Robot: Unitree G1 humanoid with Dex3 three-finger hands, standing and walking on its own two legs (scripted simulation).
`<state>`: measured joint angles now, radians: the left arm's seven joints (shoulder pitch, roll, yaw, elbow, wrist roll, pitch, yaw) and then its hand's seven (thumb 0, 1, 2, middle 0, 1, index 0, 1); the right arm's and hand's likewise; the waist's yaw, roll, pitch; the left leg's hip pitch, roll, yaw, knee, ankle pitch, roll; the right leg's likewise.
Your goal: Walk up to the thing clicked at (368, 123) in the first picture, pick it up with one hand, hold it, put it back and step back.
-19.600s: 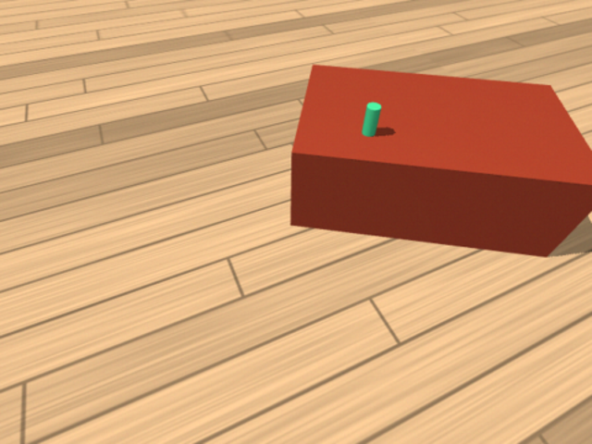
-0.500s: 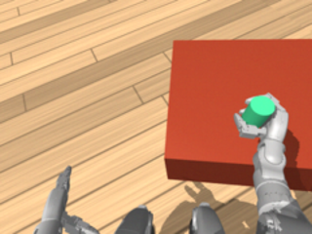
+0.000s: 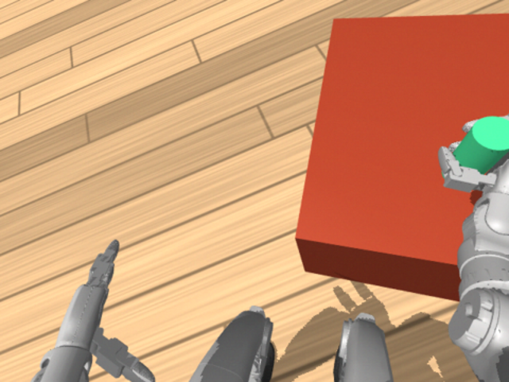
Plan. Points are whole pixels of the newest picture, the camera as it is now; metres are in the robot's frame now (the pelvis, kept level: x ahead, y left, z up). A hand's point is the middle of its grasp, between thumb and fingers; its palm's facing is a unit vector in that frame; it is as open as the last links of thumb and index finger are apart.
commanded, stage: crouch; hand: right
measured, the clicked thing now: (475, 155) +0.48 -0.24 -0.02
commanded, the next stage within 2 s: lower in 0.50 s
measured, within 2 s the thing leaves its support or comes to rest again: rests again in 1.96 s
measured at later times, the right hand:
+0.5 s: hand (467, 153) +0.51 -0.25 -0.06, palm faces +0.33 +0.94 +0.01, open 7.6 cm
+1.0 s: hand (456, 167) +0.51 -0.25 -0.11, palm faces +0.33 +0.95 +0.01, open 7.6 cm
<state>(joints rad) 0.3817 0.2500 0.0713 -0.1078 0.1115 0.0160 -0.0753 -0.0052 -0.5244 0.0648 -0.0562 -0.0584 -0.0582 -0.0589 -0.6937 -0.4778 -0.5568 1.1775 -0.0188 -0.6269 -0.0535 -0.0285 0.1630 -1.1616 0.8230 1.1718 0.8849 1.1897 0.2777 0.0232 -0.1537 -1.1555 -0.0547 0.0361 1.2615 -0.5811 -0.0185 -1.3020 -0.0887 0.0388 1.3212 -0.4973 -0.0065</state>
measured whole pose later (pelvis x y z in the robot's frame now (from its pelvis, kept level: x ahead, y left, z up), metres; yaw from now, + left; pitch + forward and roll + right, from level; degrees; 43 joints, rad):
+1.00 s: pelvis -0.02 +0.00 -0.06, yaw +3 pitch +33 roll +9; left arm 0.40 0.30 0.09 -0.30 0.11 -0.01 -0.09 0.00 -0.54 0.07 -0.06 -0.06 -0.06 -0.07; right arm -0.79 -0.70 -0.67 1.24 -0.06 -0.62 0.02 -0.03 0.16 -1.17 0.81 1.19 0.88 1.21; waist 0.38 0.04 -0.15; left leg -1.42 -0.09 0.08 1.48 -0.63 -0.01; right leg -1.59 -0.11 0.10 1.56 -0.55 0.00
